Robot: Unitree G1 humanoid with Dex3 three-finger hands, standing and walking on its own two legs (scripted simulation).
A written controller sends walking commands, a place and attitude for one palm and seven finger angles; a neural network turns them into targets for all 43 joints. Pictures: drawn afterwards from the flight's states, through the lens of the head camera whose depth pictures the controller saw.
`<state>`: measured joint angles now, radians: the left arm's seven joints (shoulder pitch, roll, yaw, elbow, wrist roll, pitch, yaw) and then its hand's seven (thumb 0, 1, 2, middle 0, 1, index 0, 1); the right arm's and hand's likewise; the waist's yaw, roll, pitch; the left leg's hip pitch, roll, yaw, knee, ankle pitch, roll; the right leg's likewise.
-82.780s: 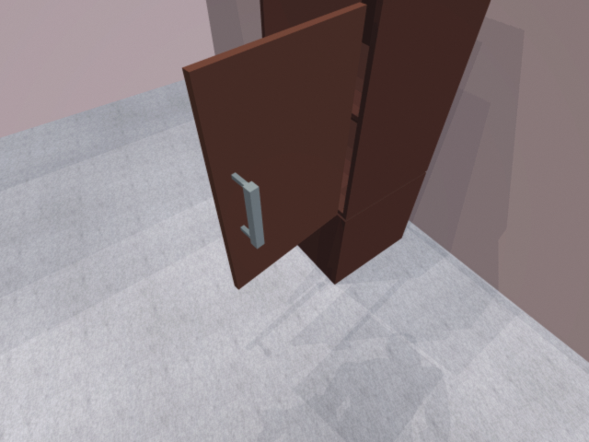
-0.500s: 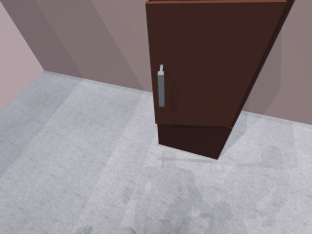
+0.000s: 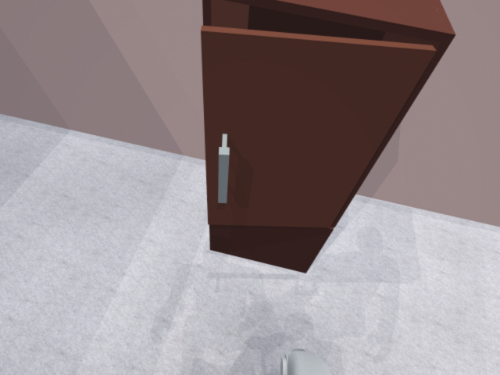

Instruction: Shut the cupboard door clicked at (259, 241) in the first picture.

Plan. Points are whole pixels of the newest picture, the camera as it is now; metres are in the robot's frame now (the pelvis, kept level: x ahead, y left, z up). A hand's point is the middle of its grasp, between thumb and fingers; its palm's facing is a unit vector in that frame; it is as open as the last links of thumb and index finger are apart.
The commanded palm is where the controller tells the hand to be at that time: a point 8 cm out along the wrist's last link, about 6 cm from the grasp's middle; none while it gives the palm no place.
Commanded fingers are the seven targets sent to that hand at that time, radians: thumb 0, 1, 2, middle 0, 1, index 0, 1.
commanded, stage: take the last steps up to it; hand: left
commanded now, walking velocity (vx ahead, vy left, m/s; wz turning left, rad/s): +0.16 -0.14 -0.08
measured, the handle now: (223, 170) +0.53 +0.08 -0.06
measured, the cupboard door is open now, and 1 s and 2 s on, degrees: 13 13 13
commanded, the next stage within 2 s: come to a stop and stand still in 0.04 s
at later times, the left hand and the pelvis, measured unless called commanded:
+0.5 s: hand (196, 346) +0.19 +0.10 -0.16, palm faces +0.04 -0.97 -0.24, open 7.3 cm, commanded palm none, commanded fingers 0.00 0.90 0.90 -0.20 -0.30 -0.20 -0.30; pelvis +0.09 -0.08 +0.00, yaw +0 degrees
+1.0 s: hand out of the picture +0.07 +0.18 -0.19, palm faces +0.06 -0.98 -0.20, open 7.4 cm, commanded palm none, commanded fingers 0.00 0.90 0.90 -0.20 -0.30 -0.20 -0.30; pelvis +0.07 -0.01 -0.01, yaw -1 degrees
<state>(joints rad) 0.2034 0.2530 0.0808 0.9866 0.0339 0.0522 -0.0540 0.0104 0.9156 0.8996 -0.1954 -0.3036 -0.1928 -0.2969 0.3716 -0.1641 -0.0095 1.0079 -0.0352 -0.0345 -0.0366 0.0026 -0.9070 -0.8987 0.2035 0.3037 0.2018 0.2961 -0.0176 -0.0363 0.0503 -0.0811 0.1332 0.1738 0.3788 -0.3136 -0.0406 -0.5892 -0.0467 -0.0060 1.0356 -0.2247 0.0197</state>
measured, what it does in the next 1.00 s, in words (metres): steps on the spot: right foot, then left foot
